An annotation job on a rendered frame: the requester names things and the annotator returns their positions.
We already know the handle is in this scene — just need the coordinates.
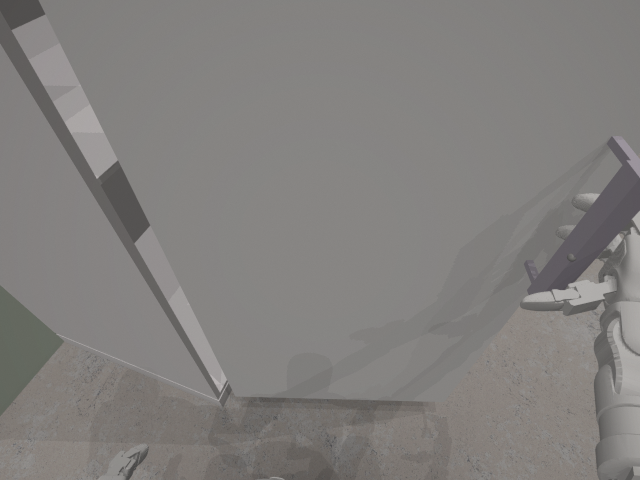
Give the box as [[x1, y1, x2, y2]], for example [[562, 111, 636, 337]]
[[524, 136, 640, 295]]

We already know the right robot hand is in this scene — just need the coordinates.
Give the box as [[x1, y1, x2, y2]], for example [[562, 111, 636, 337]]
[[520, 194, 640, 316]]

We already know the left robot hand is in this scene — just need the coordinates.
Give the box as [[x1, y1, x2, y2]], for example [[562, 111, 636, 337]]
[[98, 443, 149, 480]]

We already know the fridge door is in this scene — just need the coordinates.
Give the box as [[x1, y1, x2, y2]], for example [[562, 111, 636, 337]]
[[39, 0, 640, 402]]

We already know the robot right forearm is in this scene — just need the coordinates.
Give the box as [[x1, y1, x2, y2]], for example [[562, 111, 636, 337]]
[[594, 301, 640, 480]]

